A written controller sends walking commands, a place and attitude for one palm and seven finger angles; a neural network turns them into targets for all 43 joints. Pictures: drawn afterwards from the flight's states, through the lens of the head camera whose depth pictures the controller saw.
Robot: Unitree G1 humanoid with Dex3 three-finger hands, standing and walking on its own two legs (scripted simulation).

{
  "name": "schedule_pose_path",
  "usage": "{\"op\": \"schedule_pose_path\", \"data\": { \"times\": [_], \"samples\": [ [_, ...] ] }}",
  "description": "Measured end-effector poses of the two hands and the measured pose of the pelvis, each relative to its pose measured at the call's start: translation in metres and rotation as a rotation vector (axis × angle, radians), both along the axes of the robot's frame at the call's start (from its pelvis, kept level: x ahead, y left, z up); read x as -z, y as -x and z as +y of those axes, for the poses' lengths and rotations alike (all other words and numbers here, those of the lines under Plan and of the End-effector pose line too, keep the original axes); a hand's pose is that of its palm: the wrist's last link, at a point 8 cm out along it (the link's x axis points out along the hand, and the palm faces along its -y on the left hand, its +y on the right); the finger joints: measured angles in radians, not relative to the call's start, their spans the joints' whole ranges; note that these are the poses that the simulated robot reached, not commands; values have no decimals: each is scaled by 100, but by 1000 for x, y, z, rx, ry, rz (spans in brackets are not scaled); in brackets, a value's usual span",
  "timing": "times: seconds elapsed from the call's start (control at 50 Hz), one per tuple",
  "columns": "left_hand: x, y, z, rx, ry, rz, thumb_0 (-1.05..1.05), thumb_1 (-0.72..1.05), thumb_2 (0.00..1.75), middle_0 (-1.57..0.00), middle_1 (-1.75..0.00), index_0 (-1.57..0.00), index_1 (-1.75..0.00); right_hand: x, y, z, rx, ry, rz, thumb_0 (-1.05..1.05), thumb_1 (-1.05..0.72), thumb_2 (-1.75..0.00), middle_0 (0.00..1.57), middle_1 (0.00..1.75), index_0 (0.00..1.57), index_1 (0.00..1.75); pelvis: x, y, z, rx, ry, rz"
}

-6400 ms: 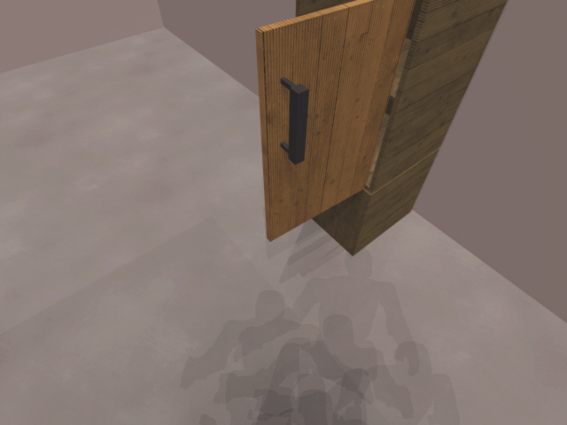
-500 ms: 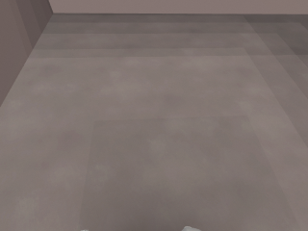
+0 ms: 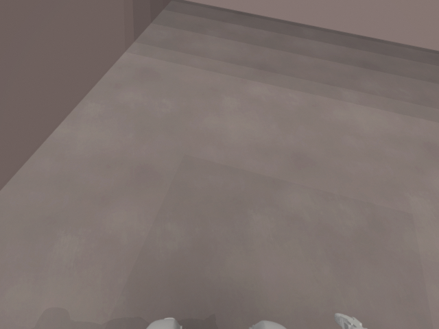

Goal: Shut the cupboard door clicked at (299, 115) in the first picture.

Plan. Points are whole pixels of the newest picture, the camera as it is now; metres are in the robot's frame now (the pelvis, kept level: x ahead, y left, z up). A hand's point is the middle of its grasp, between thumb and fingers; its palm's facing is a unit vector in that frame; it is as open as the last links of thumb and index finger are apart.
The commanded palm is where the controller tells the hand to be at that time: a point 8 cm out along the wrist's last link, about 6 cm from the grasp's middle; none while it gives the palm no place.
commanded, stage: walk to a spot facing it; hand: left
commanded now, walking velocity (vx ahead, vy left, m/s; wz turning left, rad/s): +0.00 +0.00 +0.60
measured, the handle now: out of the picture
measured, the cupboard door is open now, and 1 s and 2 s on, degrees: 86 86 86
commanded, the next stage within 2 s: none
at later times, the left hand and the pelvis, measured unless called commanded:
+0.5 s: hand out of the picture +0.03 +0.14 -0.14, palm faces +0.32 -0.92 -0.24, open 7.3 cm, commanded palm none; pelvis +0.03 -0.06 +0.02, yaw +19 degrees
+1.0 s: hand out of the picture +0.03 +0.16 -0.14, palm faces +0.55 -0.78 -0.30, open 7.3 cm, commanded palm none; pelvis +0.05 -0.08 +0.00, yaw +35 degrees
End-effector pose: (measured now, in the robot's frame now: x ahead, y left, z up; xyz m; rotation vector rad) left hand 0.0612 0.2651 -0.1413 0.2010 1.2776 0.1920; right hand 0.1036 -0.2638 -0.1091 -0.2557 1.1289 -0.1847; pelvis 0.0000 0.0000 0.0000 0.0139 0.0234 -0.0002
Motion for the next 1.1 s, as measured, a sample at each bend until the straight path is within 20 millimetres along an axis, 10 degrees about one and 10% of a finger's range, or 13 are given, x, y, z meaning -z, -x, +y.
{"op": "schedule_pose_path", "data": {
  "times": [0.22,0.38,0.66,0.88,1.1],
  "samples": [
    [-30,-10,-28,-88,-57,-106,1,91,90,-19,-30,-20,-30,21,-29,-18,-105,-72,74,0,-90,-90,21,30,20,30,-4,-16,-40,-131,-2,1],
    [-40,26,-71,-192,-33,-58,1,91,90,-20,-30,-20,-30,15,-61,-29,-185,-90,123,1,-91,-90,20,30,20,30,-18,-25,-60,-244,-30,-4],
    [1,104,-59,-443,31,23,1,91,90,-20,-30,-21,-30,1,-134,36,-453,-25,14,0,-91,-90,20,30,20,30,-2,-26,-45,-432,-7,-13],
    [-30,78,-47,-509,-42,-100,1,91,90,-20,-30,-20,-30,2,-125,26,-515,-21,105,0,-90,-90,21,30,20,30,-15,-36,-60,-544,18,-11],
    [-42,84,-105,-609,-70,-117,1,91,90,-20,-30,-21,-30,18,-160,2,-592,-28,180,1,-91,-90,20,30,20,30,-15,-54,-90,-699,-18,-16]
  ]
}}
